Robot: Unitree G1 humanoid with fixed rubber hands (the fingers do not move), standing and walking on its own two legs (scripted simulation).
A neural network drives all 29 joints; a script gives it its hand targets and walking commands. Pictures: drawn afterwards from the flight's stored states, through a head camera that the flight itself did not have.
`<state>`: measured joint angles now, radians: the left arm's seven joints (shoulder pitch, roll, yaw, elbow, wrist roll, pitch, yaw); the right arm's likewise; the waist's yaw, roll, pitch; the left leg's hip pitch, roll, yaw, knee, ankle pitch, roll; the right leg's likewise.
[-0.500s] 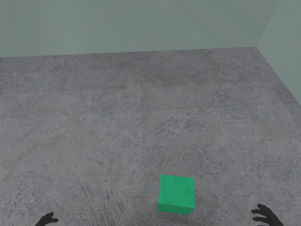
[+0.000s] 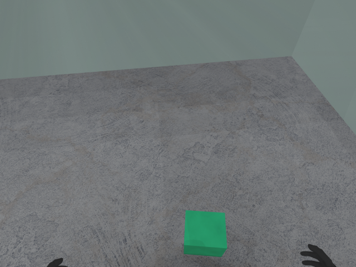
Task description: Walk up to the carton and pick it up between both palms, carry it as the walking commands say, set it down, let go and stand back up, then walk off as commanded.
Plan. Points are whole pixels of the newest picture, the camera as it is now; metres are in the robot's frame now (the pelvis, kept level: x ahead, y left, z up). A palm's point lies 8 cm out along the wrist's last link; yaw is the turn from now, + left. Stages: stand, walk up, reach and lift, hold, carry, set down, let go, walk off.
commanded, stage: walk up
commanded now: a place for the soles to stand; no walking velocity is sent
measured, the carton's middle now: (203, 234) +0.38 -0.09 -0.68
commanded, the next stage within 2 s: reach and lift in 0.22 s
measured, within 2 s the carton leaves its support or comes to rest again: neither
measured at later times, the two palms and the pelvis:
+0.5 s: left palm (71, 266) +0.15 +0.27 -0.10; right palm (318, 260) +0.17 -0.29 -0.10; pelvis -0.01 -0.01 -0.02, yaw +1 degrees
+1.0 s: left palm (114, 221) +0.27 +0.21 -0.17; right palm (285, 225) +0.27 -0.27 -0.17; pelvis -0.04 -0.03 -0.08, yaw +1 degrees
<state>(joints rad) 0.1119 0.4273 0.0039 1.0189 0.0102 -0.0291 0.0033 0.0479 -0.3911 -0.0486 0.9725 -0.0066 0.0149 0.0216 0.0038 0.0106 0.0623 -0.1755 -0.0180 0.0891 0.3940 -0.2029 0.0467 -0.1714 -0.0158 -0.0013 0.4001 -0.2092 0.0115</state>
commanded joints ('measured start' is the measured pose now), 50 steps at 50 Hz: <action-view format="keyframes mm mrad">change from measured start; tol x8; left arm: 1 -36 172 37 -44 3 -12 6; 11 -43 172 39 -48 -2 -2 7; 12 -148 22 141 -399 7 40 -34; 16 11 7 122 -444 72 186 -61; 21 -53 16 199 -617 88 221 -48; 42 -371 -80 170 -441 -28 170 4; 50 -702 -53 153 -416 -51 171 -14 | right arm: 1 -32 -156 -31 -44 -2 -9 -3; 11 -13 -172 -41 -38 -8 -10 -7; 12 -66 -65 -25 -389 -14 15 32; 17 48 -169 -143 -467 -98 137 62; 21 82 -93 -148 -491 -62 159 59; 26 -83 -12 -99 -487 -13 147 43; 33 -107 4 -156 -386 -20 143 6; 34 -222 18 -136 -409 -15 133 0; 50 -591 31 -151 -348 48 117 -21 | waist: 1 -9 -49 -97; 11 1 -7 -78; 13 52 -1 106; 21 16 61 -151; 25 15 49 -39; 30 -72 -7 -197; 44 20 -42 -539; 50 -33 -12 -568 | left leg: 1 94 135 -153 -63 70 -7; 5 102 137 -134 -45 173 -2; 11 80 140 -141 -72 55 -2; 12 -130 -1 -42 23 -48 -52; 17 -67 32 -93 45 -101 -16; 22 32 13 -120 144 51 -17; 28 -96 -4 -114 343 89 -43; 33 -147 2 -138 402 225 -55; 42 -330 -4 -140 489 241 -61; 50 -581 -10 -114 553 -15 -48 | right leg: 1 -45 -119 103 -72 139 -63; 5 32 -126 107 -37 272 -64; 11 -36 -116 114 -41 153 -72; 12 -128 24 -19 23 -66 -17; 15 -157 45 -18 35 -133 -20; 21 -59 64 -8 141 5 -4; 31 -408 55 -3 344 117 -9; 43 -575 42 27 500 181 14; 50 -647 44 46 508 -14 20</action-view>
